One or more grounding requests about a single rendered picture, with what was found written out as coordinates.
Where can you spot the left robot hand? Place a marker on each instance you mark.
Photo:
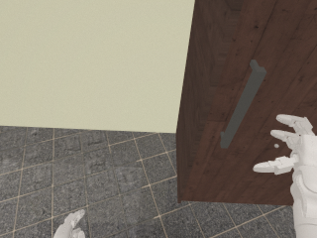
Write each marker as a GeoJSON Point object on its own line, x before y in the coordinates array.
{"type": "Point", "coordinates": [65, 230]}

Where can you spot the handle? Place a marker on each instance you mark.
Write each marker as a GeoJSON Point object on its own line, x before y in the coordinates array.
{"type": "Point", "coordinates": [254, 82]}

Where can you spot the wardrobe door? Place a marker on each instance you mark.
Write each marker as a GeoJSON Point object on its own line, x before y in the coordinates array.
{"type": "Point", "coordinates": [281, 35]}

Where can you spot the right robot hand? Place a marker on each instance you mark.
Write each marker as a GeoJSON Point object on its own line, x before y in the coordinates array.
{"type": "Point", "coordinates": [305, 146]}

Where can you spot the robot right forearm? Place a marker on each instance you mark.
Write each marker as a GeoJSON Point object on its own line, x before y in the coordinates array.
{"type": "Point", "coordinates": [304, 193]}

